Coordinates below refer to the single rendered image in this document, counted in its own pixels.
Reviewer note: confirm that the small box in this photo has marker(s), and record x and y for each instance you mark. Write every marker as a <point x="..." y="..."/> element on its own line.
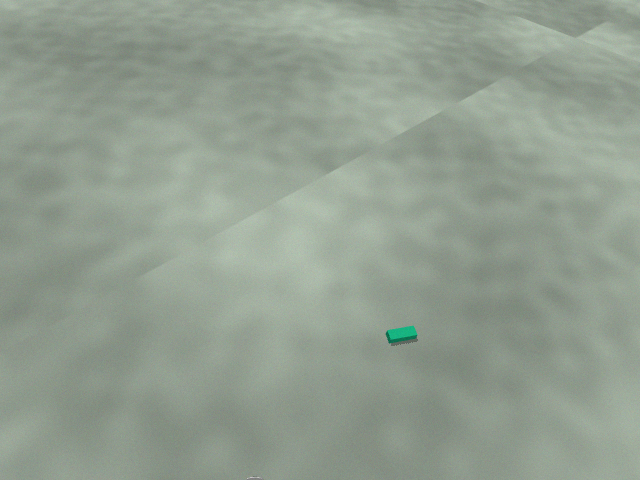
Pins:
<point x="401" y="334"/>

